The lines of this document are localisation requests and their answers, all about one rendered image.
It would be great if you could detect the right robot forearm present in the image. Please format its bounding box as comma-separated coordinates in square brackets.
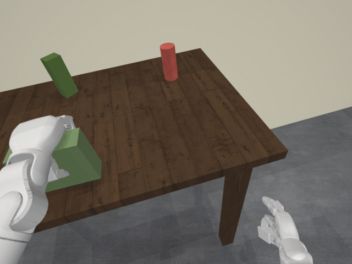
[279, 238, 313, 264]

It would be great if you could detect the left robot hand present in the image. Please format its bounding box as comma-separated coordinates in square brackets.
[9, 115, 76, 182]

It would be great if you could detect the table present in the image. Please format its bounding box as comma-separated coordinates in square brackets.
[0, 48, 288, 246]

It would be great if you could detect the sponge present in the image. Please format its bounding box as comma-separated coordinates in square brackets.
[2, 128, 102, 192]

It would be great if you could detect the right robot hand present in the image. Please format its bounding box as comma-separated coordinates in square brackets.
[257, 196, 300, 247]

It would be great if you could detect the left robot forearm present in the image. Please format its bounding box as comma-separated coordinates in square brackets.
[0, 149, 51, 264]

